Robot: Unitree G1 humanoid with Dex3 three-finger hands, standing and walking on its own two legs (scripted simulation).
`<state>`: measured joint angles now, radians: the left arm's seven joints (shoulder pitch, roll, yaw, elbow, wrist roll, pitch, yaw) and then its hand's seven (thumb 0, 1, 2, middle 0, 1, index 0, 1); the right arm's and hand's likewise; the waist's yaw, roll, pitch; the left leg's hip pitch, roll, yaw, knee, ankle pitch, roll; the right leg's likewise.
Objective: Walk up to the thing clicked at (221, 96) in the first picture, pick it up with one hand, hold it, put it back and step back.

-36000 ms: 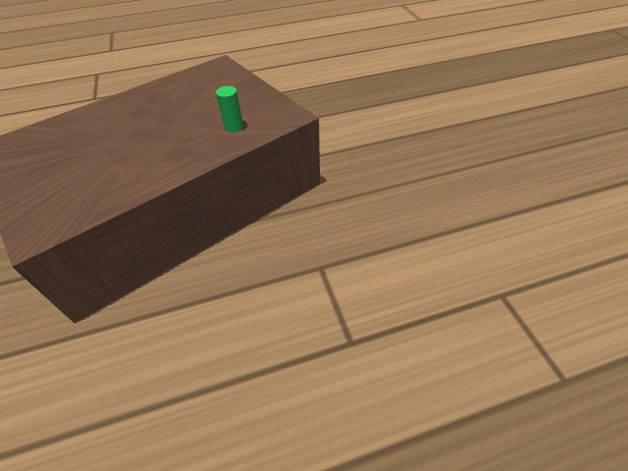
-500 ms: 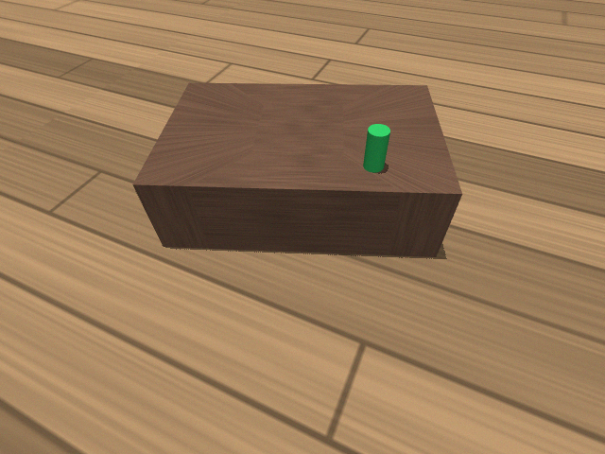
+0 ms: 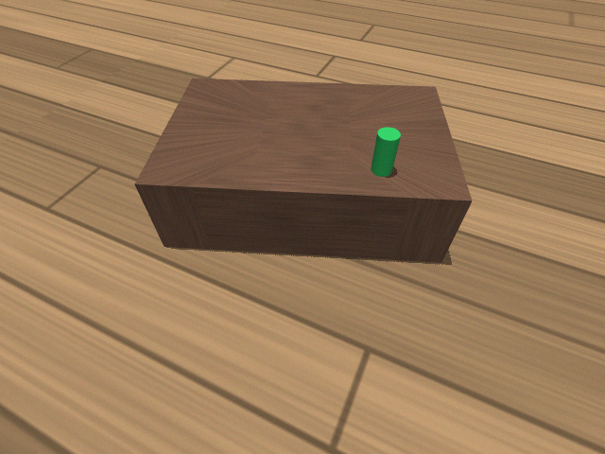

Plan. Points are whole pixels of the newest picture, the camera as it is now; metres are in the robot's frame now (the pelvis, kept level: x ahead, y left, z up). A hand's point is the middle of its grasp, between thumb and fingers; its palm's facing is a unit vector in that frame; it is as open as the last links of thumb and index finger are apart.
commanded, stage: step back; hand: right
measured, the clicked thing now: (385, 152) +1.09 -0.26 -0.33
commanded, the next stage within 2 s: stand in 0.20 s
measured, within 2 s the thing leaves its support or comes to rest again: neither
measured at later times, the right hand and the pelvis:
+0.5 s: hand out of the picture +0.10 -0.25 -0.13, palm faces +0.01 +0.94 -0.34, open 7.4 cm; pelvis +0.00 +0.00 +0.02, yaw +0 degrees
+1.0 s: hand out of the picture +0.06 -0.26 -0.15, palm faces -0.02 +0.95 -0.32, open 7.4 cm; pelvis -0.01 -0.01 +0.02, yaw +0 degrees
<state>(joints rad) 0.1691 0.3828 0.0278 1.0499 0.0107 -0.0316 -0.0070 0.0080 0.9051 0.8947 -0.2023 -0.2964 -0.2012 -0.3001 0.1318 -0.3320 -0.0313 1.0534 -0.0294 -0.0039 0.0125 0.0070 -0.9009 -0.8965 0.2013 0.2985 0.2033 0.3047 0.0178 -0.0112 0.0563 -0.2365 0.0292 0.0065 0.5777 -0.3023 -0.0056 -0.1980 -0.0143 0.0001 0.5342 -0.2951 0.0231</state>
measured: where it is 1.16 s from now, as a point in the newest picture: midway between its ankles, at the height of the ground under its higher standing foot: outside the picture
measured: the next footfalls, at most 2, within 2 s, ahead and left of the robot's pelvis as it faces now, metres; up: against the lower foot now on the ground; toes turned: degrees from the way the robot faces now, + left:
none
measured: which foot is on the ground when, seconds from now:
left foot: down 0.00-1.00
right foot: down 0.00-1.00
